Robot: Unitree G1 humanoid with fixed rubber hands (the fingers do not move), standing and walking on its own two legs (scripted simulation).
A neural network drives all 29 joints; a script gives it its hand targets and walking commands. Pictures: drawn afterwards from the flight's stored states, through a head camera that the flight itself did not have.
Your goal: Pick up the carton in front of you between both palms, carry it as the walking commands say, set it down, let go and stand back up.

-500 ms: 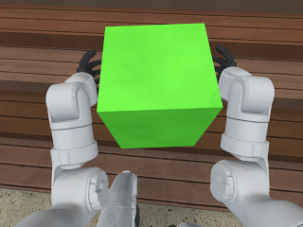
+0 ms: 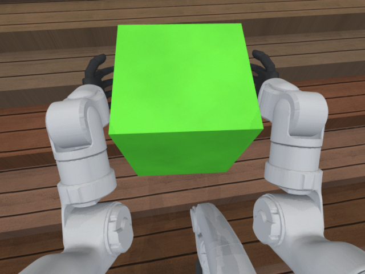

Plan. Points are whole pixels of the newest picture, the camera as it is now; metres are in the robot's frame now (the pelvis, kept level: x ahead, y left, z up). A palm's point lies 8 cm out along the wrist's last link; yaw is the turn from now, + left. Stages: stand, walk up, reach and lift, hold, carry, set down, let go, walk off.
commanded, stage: carry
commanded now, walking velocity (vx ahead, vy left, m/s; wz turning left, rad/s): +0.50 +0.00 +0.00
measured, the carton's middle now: (181, 111) +0.40 -0.05 +0.11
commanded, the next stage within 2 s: none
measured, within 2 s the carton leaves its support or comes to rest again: neither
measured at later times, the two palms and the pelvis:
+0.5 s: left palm out of the picture +0.68 +0.21 +0.30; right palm out of the picture +0.74 -0.08 +0.30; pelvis +0.32 +0.01 +0.11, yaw +2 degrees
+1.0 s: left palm out of the picture +1.02 +0.18 +0.42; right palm out of the picture +1.00 -0.12 +0.42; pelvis +0.63 +0.05 +0.23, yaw +1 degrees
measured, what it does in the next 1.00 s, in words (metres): climbs: right foot 0.11 m higher, then left foot 0.11 m higher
